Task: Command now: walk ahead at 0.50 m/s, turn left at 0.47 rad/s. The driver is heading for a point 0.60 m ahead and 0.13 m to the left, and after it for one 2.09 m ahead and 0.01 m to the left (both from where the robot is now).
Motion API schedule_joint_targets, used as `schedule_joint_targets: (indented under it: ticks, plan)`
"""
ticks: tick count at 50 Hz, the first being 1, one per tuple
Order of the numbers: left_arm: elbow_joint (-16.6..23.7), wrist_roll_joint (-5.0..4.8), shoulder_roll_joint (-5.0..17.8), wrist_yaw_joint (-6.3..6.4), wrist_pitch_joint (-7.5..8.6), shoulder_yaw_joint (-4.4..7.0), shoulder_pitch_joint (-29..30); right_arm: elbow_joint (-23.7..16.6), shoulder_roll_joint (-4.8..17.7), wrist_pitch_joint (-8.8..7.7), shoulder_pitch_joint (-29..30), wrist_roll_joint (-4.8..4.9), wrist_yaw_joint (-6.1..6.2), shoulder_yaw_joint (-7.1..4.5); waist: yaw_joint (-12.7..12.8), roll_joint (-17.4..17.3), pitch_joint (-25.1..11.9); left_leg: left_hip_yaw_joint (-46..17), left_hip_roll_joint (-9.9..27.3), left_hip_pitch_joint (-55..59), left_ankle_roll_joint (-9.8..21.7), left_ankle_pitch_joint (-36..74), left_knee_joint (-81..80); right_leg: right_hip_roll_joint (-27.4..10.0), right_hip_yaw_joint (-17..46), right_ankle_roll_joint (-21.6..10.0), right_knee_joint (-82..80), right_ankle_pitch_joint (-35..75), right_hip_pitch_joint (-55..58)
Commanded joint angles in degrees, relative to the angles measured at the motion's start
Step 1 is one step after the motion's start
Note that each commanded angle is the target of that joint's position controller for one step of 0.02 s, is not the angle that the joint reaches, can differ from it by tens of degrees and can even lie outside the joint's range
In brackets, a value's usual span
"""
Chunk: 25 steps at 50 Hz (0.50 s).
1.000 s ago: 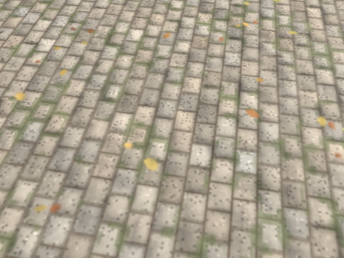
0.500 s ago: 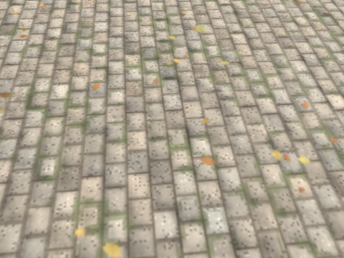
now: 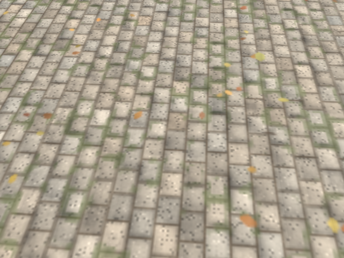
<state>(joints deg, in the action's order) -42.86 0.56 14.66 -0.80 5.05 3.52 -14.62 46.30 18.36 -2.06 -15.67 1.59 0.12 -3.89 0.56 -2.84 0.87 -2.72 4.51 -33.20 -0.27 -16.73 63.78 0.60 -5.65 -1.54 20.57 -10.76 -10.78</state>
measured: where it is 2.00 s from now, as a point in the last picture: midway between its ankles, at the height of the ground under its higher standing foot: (158, 133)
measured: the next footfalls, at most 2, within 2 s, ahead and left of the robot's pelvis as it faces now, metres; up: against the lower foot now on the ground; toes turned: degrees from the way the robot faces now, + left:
left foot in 0.30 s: +0.31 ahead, +0.17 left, +0.00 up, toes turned +13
right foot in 0.82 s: +0.65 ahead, +0.06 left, +0.00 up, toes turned +18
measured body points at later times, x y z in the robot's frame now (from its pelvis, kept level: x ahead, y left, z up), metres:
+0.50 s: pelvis +0.26 +0.09 +0.00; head +0.29 +0.11 +0.45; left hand +0.34 +0.40 -0.10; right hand +0.43 -0.15 -0.11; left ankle +0.27 +0.16 -0.74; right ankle +0.33 -0.08 -0.67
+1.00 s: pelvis +0.56 +0.11 +0.00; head +0.59 +0.11 +0.45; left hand +0.59 +0.40 -0.11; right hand +0.76 -0.12 -0.11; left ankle +0.50 +0.25 -0.67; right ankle +0.61 +0.05 -0.74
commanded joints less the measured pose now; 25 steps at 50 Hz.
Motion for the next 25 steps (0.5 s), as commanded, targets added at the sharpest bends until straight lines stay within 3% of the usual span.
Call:
schedule_joint_targets:
  ticks: [1,6,10,12,13,14,15,16,17,18,19,20,21,22,25]
  plan:
    - [2.43,0.22,7.01,0.42,1.66,2.02,3.11,-4.39,0.94,0.38,-0.07,-0.35,-0.20,-0.32,-1.30,7.06,0.95,-3.36,3.46,-6.84,-0.79,6.82,-3.51,-16.31,9.17,-9.83,-13.19,11.81,2.87]
    - [0.19,-0.39,9.97,1.27,1.00,2.94,0.81,-7.46,-0.25,-0.10,8.80,-0.48,-2.19,0.56,1.59,5.30,2.89,0.77,2.25,-3.69,0.31,18.96,-20.16,-15.26,-0.07,-8.02,-13.93,13.74,4.71]
    - [-1.89,-1.69,11.95,1.38,-0.31,3.75,-1.94,-10.58,1.03,0.20,14.18,-0.44,-3.23,0.33,2.75,5.10,4.46,2.99,1.27,-4.53,2.79,14.89,-26.24,-17.46,-2.76,-6.37,-11.21,16.29,12.13]
    - [-2.27,-2.15,13.51,1.52,-1.17,4.20,-1.92,-11.54,2.42,0.43,13.54,-0.62,-3.51,-0.38,1.32,6.33,2.78,5.96,-1.48,-0.65,4.86,8.97,-27.28,-17.71,-4.54,-5.16,-5.19,30.89,14.99]
    - [-2.23,-2.38,14.36,1.67,-1.68,4.40,-1.62,-11.22,3.76,0.62,10.46,-0.65,-3.46,-1.17,-0.75,7.22,0.15,7.95,-3.85,4.56,6.13,6.04,-27.30,-17.26,-5.60,-4.40,0.95,40.69,15.41]
    - [-2.04,-2.61,14.31,1.82,-2.24,4.26,-0.81,-9.40,5.93,0.74,2.80,-0.45,-3.20,-2.62,-5.31,6.55,-3.93,9.47,-6.82,15.04,7.93,7.30,-30.10,-15.52,-7.50,-2.93,11.74,45.81,13.01]
    - [-1.60,-1.86,12.64,2.11,-2.20,3.47,-1.91,-6.57,10.14,1.18,-7.30,-0.19,-2.29,-4.81,-9.63,3.82,-9.31,5.67,-7.00,32.02,10.31,9.16,-31.42,-13.17,-8.19,-0.47,26.80,38.01,2.81]
    - [1.55,0.86,4.93,1.67,-1.25,0.98,-6.19,-6.32,17.48,1.28,-8.41,0.46,-1.28,-6.20,-4.72,-12.14,-12.71,-23.63,8.28,50.80,19.46,3.61,-35.01,-3.99,-7.11,3.79,48.83,-9.33,-23.00]
    - [2.63,-0.48,5.99,1.09,1.01,0.34,-3.54,-9.02,15.77,0.20,-8.91,-0.04,-1.68,-5.12,-6.23,-9.44,-23.14,-46.89,15.19,56.86,25.67,-6.49,-45.59,1.70,7.91,3.96,58.75,-24.80,-31.74]
    - [4.17,-2.94,10.29,0.51,2.31,1.43,2.83,-8.45,11.31,-0.73,-7.72,-0.60,-2.01,-3.85,-8.11,-3.97,-16.57,-39.70,13.76,53.69,21.94,-4.54,-47.58,-1.59,10.89,2.52,59.18,-19.80,-37.37]
    - [4.67,-2.92,9.67,0.55,3.09,1.06,4.49,-8.35,9.54,-1.28,-5.42,-0.48,-1.94,-3.35,-6.46,-2.00,-10.87,-32.15,11.37,46.28,19.82,-0.77,-47.17,-4.00,10.39,1.31,54.94,-14.91,-37.13]
    - [3.90,-1.40,9.51,1.04,3.30,1.18,4.50,-8.92,7.63,-1.37,-1.19,-0.52,-1.78,-2.74,-3.80,1.31,-7.13,-26.35,9.03,37.94,17.90,5.19,-47.11,-6.13,10.44,1.34,49.71,-11.36,-33.48]
    - [3.45,-0.44,10.22,1.22,2.87,1.69,3.72,-9.91,5.83,-1.42,1.77,-1.07,-1.53,-2.07,-1.59,0.56,-5.54,-22.31,7.23,31.65,17.08,11.22,-48.06,-7.41,10.81,1.54,45.93,-9.00,-28.87]
    - [3.33,-0.18,10.21,1.06,2.14,1.87,2.95,-10.71,5.47,-1.38,3.18,-1.53,-1.32,-1.87,-0.28,-0.22,-4.91,-20.91,6.33,27.87,17.13,14.07,-49.36,-7.62,10.83,1.98,44.23,-7.66,-25.94]
    - [3.81,0.41,7.80,1.07,0.63,1.35,3.86,-10.31,6.80,-1.71,2.40,-1.17,-0.43,-2.29,0.35,0.75,-3.22,-16.05,4.55,21.52,17.62,20.53,-51.10,-6.58,9.17,4.38,36.63,-3.34,-23.95]
Keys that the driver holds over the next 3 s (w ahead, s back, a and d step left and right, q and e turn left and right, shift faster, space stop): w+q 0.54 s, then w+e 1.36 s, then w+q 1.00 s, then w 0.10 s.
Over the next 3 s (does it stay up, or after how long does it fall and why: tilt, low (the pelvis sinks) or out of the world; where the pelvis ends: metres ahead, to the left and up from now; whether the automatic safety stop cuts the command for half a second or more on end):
stays up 1.67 -0.02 0.00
